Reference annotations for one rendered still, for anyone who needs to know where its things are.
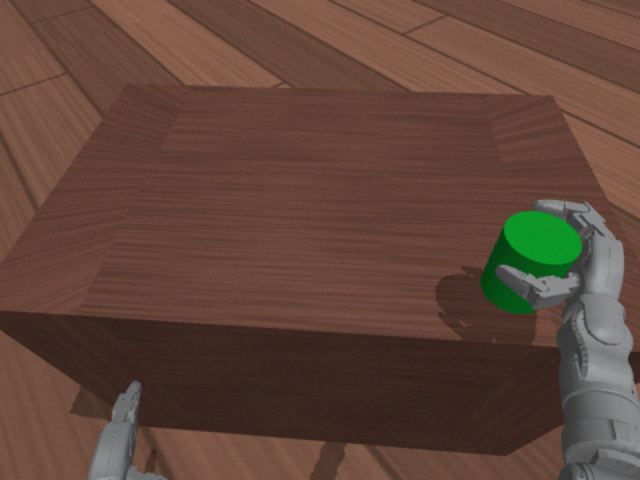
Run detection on right robot hand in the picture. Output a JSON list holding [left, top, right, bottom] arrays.
[[495, 199, 624, 310]]

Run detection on right robot arm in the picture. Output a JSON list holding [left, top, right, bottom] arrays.
[[556, 294, 640, 480]]

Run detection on can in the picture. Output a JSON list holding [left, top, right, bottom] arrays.
[[480, 211, 582, 314]]

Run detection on left robot hand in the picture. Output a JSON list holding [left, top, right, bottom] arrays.
[[87, 381, 168, 480]]

